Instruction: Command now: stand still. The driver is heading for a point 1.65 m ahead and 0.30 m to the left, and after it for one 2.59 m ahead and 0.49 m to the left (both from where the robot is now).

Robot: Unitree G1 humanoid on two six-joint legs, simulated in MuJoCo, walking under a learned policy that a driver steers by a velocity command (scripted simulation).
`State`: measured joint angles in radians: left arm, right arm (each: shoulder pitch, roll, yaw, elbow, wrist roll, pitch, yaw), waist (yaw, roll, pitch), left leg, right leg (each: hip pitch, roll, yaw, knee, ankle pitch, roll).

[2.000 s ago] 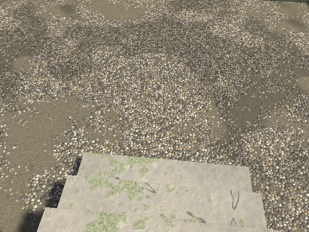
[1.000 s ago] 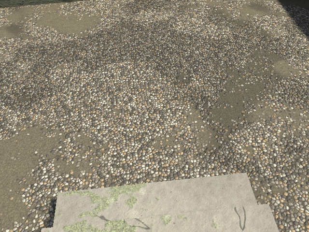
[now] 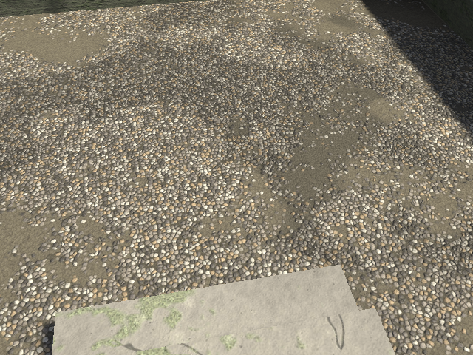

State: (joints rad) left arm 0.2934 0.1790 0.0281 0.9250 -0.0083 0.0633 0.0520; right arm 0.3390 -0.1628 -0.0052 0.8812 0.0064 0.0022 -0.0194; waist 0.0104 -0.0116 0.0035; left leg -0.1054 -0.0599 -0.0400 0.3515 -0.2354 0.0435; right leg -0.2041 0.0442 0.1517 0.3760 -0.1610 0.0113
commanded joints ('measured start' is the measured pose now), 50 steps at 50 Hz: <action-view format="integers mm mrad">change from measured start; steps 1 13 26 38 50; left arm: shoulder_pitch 40 -81 258 172 -12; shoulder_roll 82 111 177 82 105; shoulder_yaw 15 35 38 0 34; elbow -7 -4 131 119 -119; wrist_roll -1 -20 10 -31 9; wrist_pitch -10 -137 -175 -130 -137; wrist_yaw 8 -49 -102 -13 -10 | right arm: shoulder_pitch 70 185 -45 32 160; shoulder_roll -88 -182 -128 -71 -121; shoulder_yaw -21 -87 -57 -48 -61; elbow -13 18 -100 -79 3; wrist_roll -1 14 90 28 -3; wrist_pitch -3 -24 -106 -21 -74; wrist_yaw -4 -30 -16 54 -29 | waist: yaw -6 -66 25 -58 40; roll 15 56 28 -5 72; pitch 29 100 108 73 -6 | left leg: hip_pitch -47 142 -982 -161 -174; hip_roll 103 340 58 43 198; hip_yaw -81 -350 -193 110 -477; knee -84 -133 1069 -5 187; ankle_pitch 200 -129 -262 420 347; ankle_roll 21 238 85 30 285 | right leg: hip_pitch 32 -494 36 -199 -708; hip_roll -66 -148 -447 -139 -152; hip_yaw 45 -62 515 -135 47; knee -38 480 96 817 782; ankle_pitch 106 -169 -209 -5 264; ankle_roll -37 -45 -324 -112 43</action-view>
